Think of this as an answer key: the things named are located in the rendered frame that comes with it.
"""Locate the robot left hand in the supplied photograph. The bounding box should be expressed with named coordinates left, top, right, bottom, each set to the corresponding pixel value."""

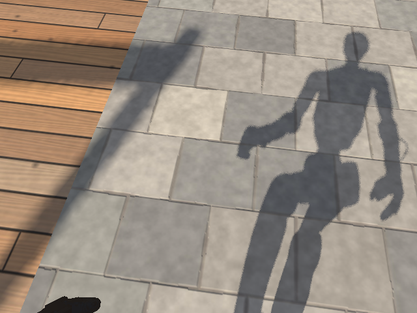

left=37, top=296, right=101, bottom=313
